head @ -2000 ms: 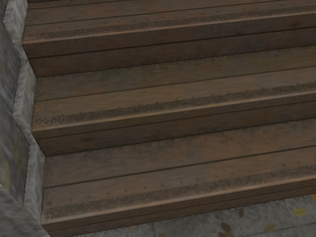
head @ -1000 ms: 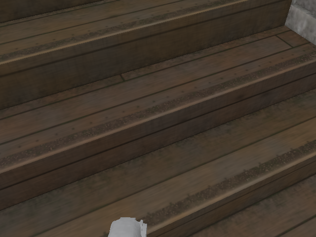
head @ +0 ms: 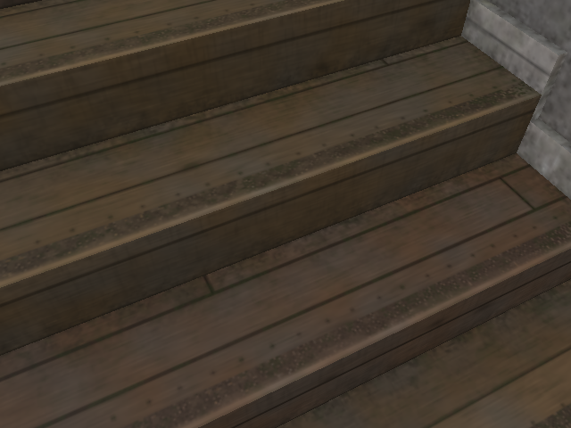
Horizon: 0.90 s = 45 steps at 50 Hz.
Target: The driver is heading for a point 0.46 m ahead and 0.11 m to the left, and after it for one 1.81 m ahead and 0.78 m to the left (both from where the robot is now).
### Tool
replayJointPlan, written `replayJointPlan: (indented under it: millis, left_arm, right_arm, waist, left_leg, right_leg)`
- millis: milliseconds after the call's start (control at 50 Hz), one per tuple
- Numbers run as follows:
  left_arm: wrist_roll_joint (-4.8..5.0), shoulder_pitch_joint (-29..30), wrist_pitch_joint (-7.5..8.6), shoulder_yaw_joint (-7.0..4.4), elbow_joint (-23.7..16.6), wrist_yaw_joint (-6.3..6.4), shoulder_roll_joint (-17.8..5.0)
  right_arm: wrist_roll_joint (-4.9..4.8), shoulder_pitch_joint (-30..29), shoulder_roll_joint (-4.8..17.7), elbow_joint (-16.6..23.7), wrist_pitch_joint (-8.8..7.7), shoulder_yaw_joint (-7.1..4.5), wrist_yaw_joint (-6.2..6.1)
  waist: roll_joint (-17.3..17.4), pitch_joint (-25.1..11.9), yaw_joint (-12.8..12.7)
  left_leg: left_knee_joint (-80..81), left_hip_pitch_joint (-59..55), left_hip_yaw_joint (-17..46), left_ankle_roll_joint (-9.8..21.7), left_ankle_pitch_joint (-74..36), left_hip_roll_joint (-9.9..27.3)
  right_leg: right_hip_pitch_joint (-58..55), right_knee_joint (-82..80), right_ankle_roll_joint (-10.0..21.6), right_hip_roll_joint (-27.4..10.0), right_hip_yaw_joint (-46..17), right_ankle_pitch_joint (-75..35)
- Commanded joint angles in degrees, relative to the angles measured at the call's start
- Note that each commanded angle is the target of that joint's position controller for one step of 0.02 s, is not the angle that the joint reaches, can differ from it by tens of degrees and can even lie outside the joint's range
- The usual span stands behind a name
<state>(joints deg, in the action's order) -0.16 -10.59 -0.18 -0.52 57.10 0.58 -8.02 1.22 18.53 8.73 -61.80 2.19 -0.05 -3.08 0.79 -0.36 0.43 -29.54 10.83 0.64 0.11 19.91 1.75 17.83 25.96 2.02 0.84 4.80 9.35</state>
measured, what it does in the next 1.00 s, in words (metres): climbs, turning left: left foot 0.17 m higher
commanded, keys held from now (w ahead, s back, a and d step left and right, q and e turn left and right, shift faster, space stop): w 0.22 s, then w+q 0.52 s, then q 0.26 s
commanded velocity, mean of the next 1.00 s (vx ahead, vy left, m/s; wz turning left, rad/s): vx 0.35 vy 0.00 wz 0.33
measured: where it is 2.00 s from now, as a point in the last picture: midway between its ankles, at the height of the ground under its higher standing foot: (220, 364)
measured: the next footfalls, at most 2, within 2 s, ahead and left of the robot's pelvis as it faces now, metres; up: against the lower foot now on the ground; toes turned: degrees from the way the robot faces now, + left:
left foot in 0.60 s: +0.25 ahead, +0.11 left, +0.17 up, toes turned +9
right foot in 1.06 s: +0.60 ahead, +0.03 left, +0.35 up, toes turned +21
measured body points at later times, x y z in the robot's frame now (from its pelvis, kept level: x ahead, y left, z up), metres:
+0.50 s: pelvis +0.13 +0.00 +0.02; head +0.14 +0.00 +0.47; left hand +0.02 +0.19 -0.14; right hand +0.37 -0.14 -0.06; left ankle +0.20 +0.14 -0.42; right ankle +0.05 -0.10 -0.74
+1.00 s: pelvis +0.33 +0.05 +0.19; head +0.37 +0.10 +0.63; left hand +0.57 +0.24 +0.15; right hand +0.32 -0.17 +0.06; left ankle +0.21 +0.10 -0.56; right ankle +0.54 +0.00 -0.33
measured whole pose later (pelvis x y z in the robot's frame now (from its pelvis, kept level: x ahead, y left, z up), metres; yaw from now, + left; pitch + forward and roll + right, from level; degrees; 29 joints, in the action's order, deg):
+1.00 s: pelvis +0.33 +0.05 +0.19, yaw +22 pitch +7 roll -5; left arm -1.6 6.0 5.6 8.1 29.9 -1.3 -2.6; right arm -0.2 28.9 4.5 -55.3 1.3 1.1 -2.1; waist -0.3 -0.9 5.2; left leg -19.1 7.5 14.2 3.4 17.2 -1.6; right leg 72.7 90.6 0.8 -2.6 7.4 15.8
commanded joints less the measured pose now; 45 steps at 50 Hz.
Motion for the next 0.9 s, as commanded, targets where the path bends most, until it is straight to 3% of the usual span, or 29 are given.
replayJointPlan:
  millis: [20, 80, 140, 200, 240, 260, 280, 300, 320, 340, 380, 420, 440, 460, 480, 500, 540, 560, 600, 620, 640, 660, 680, 700, 740, 780, 820, 840, 900]
  left_arm:
    - [0.84, -0.72, -0.61, -2.0, -1.71, 0.67, -7.07]
    - [1.56, 2.5, -0.12, -2.14, -2.52, 0.82, -6.91]
    - [1.24, 2.87, 1.61, -1.77, -2.33, -0.07, -5.5]
    - [1.33, -0.42, 3.11, -1.5, -1.28, -1.22, -5.33]
    - [1.59, -9.62, 3.81, -3.54, 0.42, -1.34, -11.03]
    - [1.36, -18.61, 3.52, -5.46, 1.96, -0.94, -16.5]
    - [0.53, -28.1, 2.4, -5.08, 4.27, 0.18, -15.47]
    - [-2.46, -27.12, 2.2, -3.08, 5.5, 1.01, -10.75]
    - [-2.89, -22.31, 1.97, -2.28, 5.35, 1.01, -9.58]
    - [-2.91, -20.96, 2.27, -0.95, 6.35, 0.2, -5.78]
    - [-2.93, -18.94, 2.19, 1.49, 7.79, -0.91, -0.78]
    - [-2.6, -9.97, 1.67, 2.65, 5.48, -0.77, -1.81]
    - [-2.6, -2.36, 1.7, 2.6, 2.98, -0.84, -4.31]
    - [-3.22, 2.71, 2.87, 2.91, 1.29, -0.77, -5.56]
    - [-1.43, 2.51, 4.56, 3.31, 0.93, -0.14, -5.38]
    - [-0.51, -2.01, 6.29, 2.96, 1.58, 0.06, -8.97]
    - [1.03, -9.22, 4.96, -0.54, 4.06, 0.32, -22.06]
    - [0.44, -8.36, 3.22, -1.4, 2.48, 1.03, -23.42]
    - [-0.54, -7.6, 2.07, -1.0, -1.49, 1.98, -18.68]
    - [-2.95, -6.14, 3.79, -0.79, -5.88, 0.58, -15.38]
    - [-2.61, 1.27, 5.99, -0.49, -9.97, -2.32, -8.19]
    - [-0.27, 3.23, 7.97, -0.78, -13.5, -4.76, -6.2]
    - [0.91, 8.24, 8.68, 0.8, -17.94, -5.68, -2.43]
    - [0.62, 8.89, 8.9, 2.57, -19.71, -5.02, 0.64]
    - [-0.51, 4.73, 8.32, 4.88, -21.08, -3.93, 3.04]
    - [-0.35, 4.13, 7.64, 5.04, -21.69, -3.47, 0.94]
    - [-1.75, 8.99, 7.03, 5.44, -24.84, -2.7, -0.38]
    - [-1.97, 11.76, 6.82, 6.16, -26.04, -2.04, 2.14]
    - [-1.41, 18.84, 7.16, 7.36, -30.05, -1.58, 4.22]
  right_arm:
    - [-1.06, 6.07, 5.65, -0.89, -1.38, -1.38, 0.42]
    - [-0.59, 5.09, 7.76, 0.36, -2.29, -2.06, 0.29]
    - [-0.39, 7.03, 11.02, 0.32, -2.55, -3.06, 0.25]
    - [-0.99, 5.84, 11.03, 1.55, -2.72, -3.15, 0.08]
    - [-0.97, -1.15, 8.96, 4.48, -3.57, -2.1, 0.85]
    - [-0.69, -0.84, 5.57, 4.73, -4.67, -0.95, 1.55]
    - [-1.61, 0.73, 3.49, 2.44, -6.47, -0.63, 2.42]
    - [-3.89, -4.3, 5.75, 3.61, -7.57, -1.81, 3.79]
    - [-5.34, -12.51, 2.36, 8.91, -7.66, -1.0, 4.01]
    - [-5.4, -19.46, -1.13, 14.45, -7.88, 0.82, 4.14]
    - [-4.85, -20.24, -4.65, 20.38, -7.44, 3.16, 5.18]
    - [-4.36, -15.14, -7.13, 23.96, -6.34, 5.84, 6.15]
    - [-3.78, -15.62, -5.84, 26.65, -5.99, 6.69, 6.13]
    - [-3.18, -17.88, -1.38, 28.1, -5.32, 6.63, 5.52]
    - [-2.46, -18.57, 0.1, 28.11, -4.95, 6.53, 4.8]
    - [-2.71, -15.76, 1.46, 25.17, -4.61, 5.65, 4.13]
    - [-0.79, -12.82, 3.99, 23.49, -4.22, 4.15, 2.5]
    - [0.07, -5.96, 6.39, 21.44, -3.45, 2.98, 2.87]
    - [-1.18, -6.67, 11.41, 21.55, -3.15, 0.18, 4.63]
    - [0.44, -3.43, 17.82, 20.93, -2.21, -2.1, 5.37]
    - [2.13, -0.03, 19.85, 18.89, -1.33, -2.67, 3.77]
    - [2.59, 2.69, 14.21, 14.86, -3.12, -0.93, 3.75]
    - [1.14, 2.98, 7.89, 11.86, -3.89, 0.77, 4.77]
    - [-0.69, 2.28, 4.26, 9.17, -4.56, 1.66, 6.01]
    - [-0.51, -1.31, -0.52, 7.11, -4.44, 2.51, 7.33]
    - [0.01, -4.62, -0.18, 8.18, -4.23, 2.37, 7.46]
    - [-0.08, -5.95, 1.54, 9.8, -4.98, 1.91, 6.42]
    - [0.39, -1.49, 2.9, 8.58, -5.22, 1.43, 5.42]
    - [-0.29, 10.71, 6.7, 6.28, -2.89, 0.11, 3.37]
  waist:
    - [0.66, 1.21, -0.45]
    - [1.2, 5.33, 0.71]
    - [7.14, 5.06, 1.59]
    - [6.49, 5.08, -0.71]
    - [-2.49, 1.08, -7.04]
    - [-12.79, -4.15, -9.83]
    - [-18.55, -9.68, -12.99]
    - [-8.48, -4.93, -11.15]
    - [-9.41, 0.44, -8.75]
    - [-4.61, 2.94, -8.04]
    - [0.05, 2.39, -3.66]
    - [0.38, 5.64, 3.76]
    - [-0.66, 7.92, 7.25]
    - [-2.43, 7.2, 8.4]
    - [-4.26, 5.91, 8.68]
    - [-6.82, -1.85, 8.7]
    - [-8.72, -13.51, 10.87]
    - [-13.92, -16.13, 12.37]
    - [-13.45, -15.32, 10.23]
    - [4.97, -15.22, 8.74]
    - [17.55, -16.21, 7.89]
    - [11.48, -9.97, 6.13]
    - [6.0, 2.1, 3.24]
    - [2.59, 8.43, 0.05]
    - [0.06, 7.85, -5.03]
    - [-2.19, 8.04, -6.58]
    - [-1.58, 6.32, -5.48]
    - [3.51, 3.02, -3.27]
    - [2.88, -1.49, 1.84]
  left_leg:
    - [7.29, 5.96, 1.59, 5.76, 4.21, 0.91]
    - [10.14, 4.64, 5.58, 8.77, 9.75, 3.11]
    - [14.7, -2.24, 15.66, 14.07, 7.96, 10.25]
    - [12.53, -5.04, 17.31, 15.62, -5.69, 14.08]
    - [-5.34, 7.01, 4.46, 10.44, -31.75, 4.86]
    - [-25.18, 23.56, -1.89, 5.12, -28.73, -1.92]
    - [-56.97, 36.18, -1.78, 1.46, 7.63, -7.88]
    - [-85.19, 46.94, 7.61, 1.81, 10.66, -7.5]
    - [-103.39, 59.72, 7.73, 3.23, 11.38, -5.79]
    - [-113.25, 69.36, 7.3, 4.94, 11.52, -4.7]
    - [-122.23, 77.94, 8.85, 7.66, 12.02, -3.22]
    - [-115.32, 74.23, 8.66, 8.53, 6.68, -0.62]
    - [-98.51, 64.29, 4.59, 7.38, 1.39, 0.41]
    - [-81.1, 45.75, -1.5, 5.44, -6.78, 0.27]
    - [-70.63, 27.52, -6.62, 3.9, -12.49, -0.45]
    - [-67.68, 11.0, -12.26, 4.36, -14.1, -3.68]
    - [-59.16, 15.71, -14.6, 5.59, 5.63, -5.64]
    - [-52.43, 19.04, -14.89, 6.64, 13.92, -7.14]
    - [-25.14, 14.93, -5.07, 8.9, 13.41, -10.56]
    - [-14.4, 3.74, 22.51, 16.03, -3.53, -1.16]
    - [13.41, -3.17, 57.68, 23.92, 5.71, 8.66]
    - [19.88, -2.02, 63.94, 21.23, 16.44, 12.78]
    - [13.84, 6.57, 53.89, 17.78, 21.1, 11.63]
    - [9.18, 12.81, 40.74, 14.24, 14.12, 8.68]
    - [6.54, 15.51, 25.16, 8.81, 5.77, 2.79]
    - [7.76, 18.85, 17.34, 7.01, -4.84, 2.0]
    - [10.23, 26.11, 13.11, 7.0, -13.26, -1.18]
    - [10.22, 22.62, 15.58, 9.02, -19.52, -0.2]
    - [8.37, 2.85, 20.46, 8.19, -22.16, 1.37]
  right_leg:
    - [-5.82, -3.46, 3.91, -3.63, -5.32, 14.61]
    - [3.19, -2.65, 5.34, -3.26, -5.29, 20.71]
    - [10.66, 7.63, 4.1, -0.38, -0.8, 12.34]
    - [10.62, 9.0, 4.3, -1.3, -1.22, 9.02]
    - [-11.87, -2.47, 6.68, -3.02, -6.47, -2.16]
    - [-29.55, -6.15, 11.91, -12.15, -21.32, -10.12]
    - [-39.56, -12.95, 19.69, -24.79, -38.57, -17.87]
    - [-37.29, -14.07, 21.44, -27.86, -38.86, -12.62]
    - [-35.83, -13.77, 18.56, -27.73, -31.86, -11.61]
    - [-36.07, -13.02, 15.26, -25.46, -24.21, -12.73]
    - [-33.22, -10.8, 8.91, -21.46, -14.39, -10.3]
    - [-12.85, -15.37, 4.6, -20.18, -6.73, 0.15]
    - [3.26, -20.4, 2.8, -15.64, 1.39, 3.47]
    - [21.51, -26.76, 4.51, -10.83, 9.25, -2.65]
    - [33.19, -30.02, 6.75, -8.2, 12.53, -9.24]
    - [31.0, -30.63, 9.8, -8.96, 12.1, -36.02]
    - [-2.84, -16.71, 10.42, -14.78, 11.11, -95.8]
    - [-17.4, -7.1, 10.75, -17.61, 9.5, -111.08]
    - [-24.66, 13.24, 12.21, -18.98, 6.35, -99.39]
    - [-5.49, 34.17, 8.98, -10.75, 2.7, -57.75]
    - [18.97, 67.14, 4.03, 4.21, -7.99, -0.88]
    - [32.99, 88.05, 5.3, 4.23, -17.88, 1.73]
    - [44.44, 96.89, 6.09, 3.02, -15.5, 2.71]
    - [49.59, 100.69, 6.11, 0.84, -12.62, 3.3]
    - [51.89, 103.87, 5.91, -2.01, -8.91, 3.09]
    - [51.82, 98.02, 4.28, -4.4, -5.62, 1.13]
    - [44.73, 83.22, 2.13, -4.58, -0.89, -4.92]
    - [47.06, 89.3, 1.31, -3.57, 1.89, -5.6]
    - [61.48, 86.74, -0.8, -3.56, 2.91, -3.54]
